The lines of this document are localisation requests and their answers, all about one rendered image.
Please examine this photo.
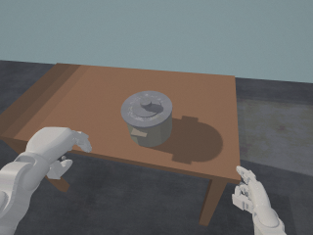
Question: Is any robot left forearm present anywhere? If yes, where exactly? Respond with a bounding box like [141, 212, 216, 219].
[0, 152, 50, 235]

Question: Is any lid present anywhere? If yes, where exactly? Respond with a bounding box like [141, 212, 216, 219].
[120, 90, 173, 129]

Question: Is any robot right forearm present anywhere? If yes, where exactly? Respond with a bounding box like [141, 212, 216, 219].
[252, 206, 287, 235]

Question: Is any table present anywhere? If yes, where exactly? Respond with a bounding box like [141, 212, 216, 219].
[0, 63, 242, 226]

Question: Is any knob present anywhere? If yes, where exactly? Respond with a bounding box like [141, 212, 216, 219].
[140, 97, 152, 109]

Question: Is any right robot hand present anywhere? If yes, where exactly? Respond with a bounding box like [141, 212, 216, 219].
[232, 165, 271, 213]

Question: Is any pot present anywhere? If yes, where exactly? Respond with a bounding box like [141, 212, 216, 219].
[126, 114, 172, 147]

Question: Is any left robot hand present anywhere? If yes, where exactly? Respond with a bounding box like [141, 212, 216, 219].
[25, 126, 92, 180]

